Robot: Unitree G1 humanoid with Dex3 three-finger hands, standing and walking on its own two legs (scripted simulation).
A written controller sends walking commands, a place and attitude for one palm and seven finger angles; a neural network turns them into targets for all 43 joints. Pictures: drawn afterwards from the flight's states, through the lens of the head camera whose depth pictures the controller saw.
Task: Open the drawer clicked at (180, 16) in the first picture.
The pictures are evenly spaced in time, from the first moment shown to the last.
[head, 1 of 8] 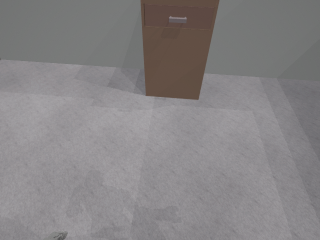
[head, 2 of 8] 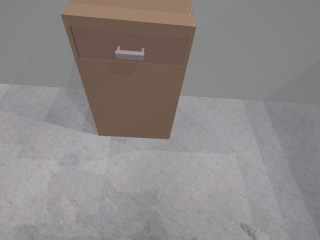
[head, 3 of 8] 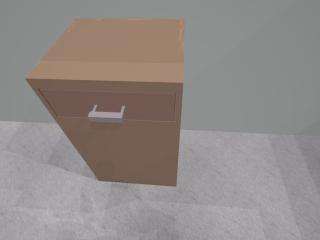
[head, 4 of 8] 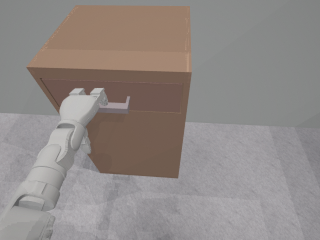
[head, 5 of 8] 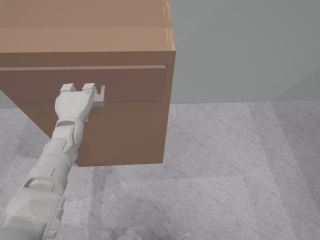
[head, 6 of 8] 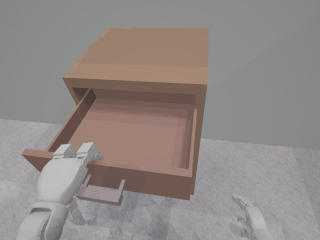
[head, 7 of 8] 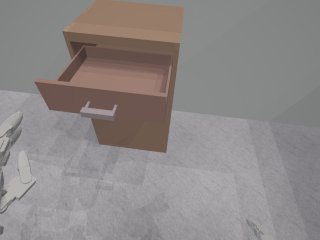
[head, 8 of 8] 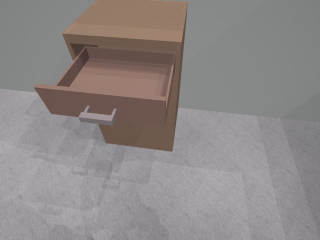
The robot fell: no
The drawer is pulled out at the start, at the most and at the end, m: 0.00 0.30 0.30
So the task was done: yes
